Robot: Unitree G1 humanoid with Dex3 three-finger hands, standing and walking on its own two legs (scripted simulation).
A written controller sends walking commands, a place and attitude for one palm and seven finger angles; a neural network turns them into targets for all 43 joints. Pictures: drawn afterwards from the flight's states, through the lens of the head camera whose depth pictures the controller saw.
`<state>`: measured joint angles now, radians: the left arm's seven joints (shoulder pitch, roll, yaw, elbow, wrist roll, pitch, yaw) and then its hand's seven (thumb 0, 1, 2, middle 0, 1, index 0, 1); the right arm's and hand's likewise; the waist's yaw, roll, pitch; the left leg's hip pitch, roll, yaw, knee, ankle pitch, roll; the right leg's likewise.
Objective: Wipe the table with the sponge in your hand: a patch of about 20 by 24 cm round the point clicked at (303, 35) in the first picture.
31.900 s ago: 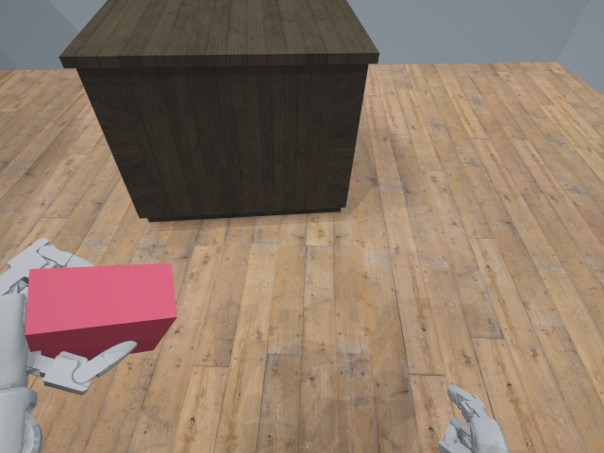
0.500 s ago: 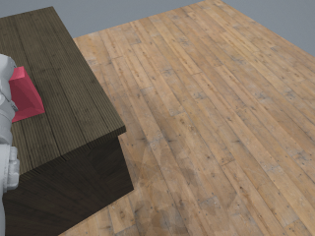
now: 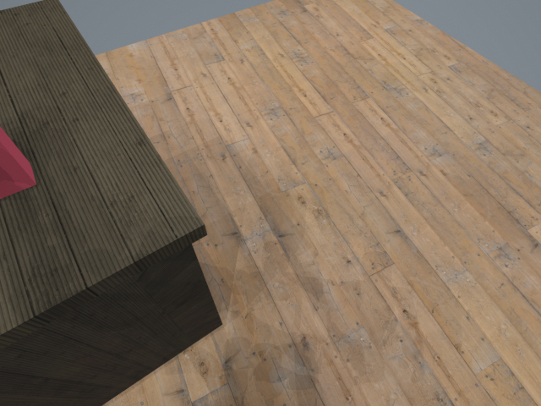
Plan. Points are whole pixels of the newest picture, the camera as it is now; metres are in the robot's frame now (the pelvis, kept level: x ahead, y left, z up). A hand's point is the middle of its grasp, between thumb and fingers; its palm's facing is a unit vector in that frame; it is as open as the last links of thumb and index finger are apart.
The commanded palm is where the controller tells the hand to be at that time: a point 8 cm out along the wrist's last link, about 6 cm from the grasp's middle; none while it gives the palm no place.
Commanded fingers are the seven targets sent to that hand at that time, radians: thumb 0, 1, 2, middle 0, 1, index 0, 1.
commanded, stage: slide back across to the first lane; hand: left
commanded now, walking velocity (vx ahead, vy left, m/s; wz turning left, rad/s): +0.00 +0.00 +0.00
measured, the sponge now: out of the picture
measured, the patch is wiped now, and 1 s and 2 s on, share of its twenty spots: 1.00 1.00 1.00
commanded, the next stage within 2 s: wipe back along the first lane in 0.34 s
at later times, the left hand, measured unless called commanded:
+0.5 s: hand out of the picture +0.40 +0.45 +0.13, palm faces -0.12 +0.00 -0.99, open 10.0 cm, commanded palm +0.38 +0.44 +0.17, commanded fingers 0.00 0.10 1.30 -1.20 -1.60 -1.20 -1.60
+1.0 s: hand out of the picture +0.37 +0.44 +0.12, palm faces -0.10 +0.04 -0.99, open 10.0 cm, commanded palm +0.34 +0.42 +0.15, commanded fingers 0.00 0.10 1.30 -1.20 -1.60 -1.20 -1.60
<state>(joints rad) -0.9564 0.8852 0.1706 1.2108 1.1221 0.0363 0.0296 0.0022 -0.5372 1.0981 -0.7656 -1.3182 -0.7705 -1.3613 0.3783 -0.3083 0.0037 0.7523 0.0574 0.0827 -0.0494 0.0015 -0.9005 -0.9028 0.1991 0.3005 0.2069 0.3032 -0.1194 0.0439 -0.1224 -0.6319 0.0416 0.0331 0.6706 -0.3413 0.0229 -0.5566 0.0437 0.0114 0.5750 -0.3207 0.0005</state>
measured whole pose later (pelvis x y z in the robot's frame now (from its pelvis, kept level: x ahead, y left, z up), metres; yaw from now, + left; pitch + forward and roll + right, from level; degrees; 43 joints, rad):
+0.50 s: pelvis +0.00 +0.01 +0.00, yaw +2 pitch +15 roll -3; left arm -0.83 0.88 0.20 1.09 1.11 -0.04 -0.01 0.00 -0.52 1.10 -0.75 -1.34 -0.75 -1.38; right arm 0.27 -0.31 -0.02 0.71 0.05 0.13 -0.04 0.00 -0.90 -0.90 0.20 0.30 0.21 0.30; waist -0.05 0.03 -0.12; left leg -0.58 0.01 0.01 0.65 -0.34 0.04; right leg -0.48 0.02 -0.01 0.54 -0.32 0.01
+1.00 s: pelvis -0.01 +0.01 +0.01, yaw +2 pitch +12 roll -2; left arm -0.71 0.82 0.14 1.00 1.06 0.01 0.06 -0.01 -0.49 1.07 -0.73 -1.34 -0.73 -1.39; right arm 0.31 -0.30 -0.01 0.74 0.07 0.11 -0.05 0.00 -0.90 -0.90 0.20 0.30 0.21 0.30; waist -0.04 0.04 -0.11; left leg -0.52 0.01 0.02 0.62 -0.32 0.04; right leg -0.43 0.01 0.00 0.52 -0.30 0.01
